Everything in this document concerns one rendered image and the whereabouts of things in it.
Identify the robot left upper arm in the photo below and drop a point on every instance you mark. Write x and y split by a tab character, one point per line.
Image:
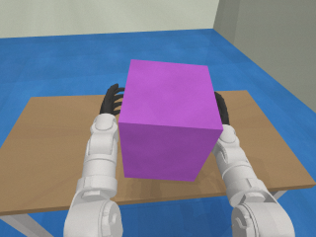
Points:
99	218

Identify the table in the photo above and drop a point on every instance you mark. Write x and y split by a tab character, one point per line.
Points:
42	159

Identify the robot left forearm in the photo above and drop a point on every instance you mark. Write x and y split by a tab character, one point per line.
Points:
98	180

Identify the carton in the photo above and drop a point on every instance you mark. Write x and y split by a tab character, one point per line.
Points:
169	120

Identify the robot right forearm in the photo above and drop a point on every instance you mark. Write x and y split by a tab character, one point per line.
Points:
241	182

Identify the robot right upper arm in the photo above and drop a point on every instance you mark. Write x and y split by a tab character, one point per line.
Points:
260	219

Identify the robot right hand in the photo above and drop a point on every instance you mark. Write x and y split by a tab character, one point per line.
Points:
224	116

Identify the robot left hand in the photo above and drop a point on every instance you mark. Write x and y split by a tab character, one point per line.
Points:
108	105

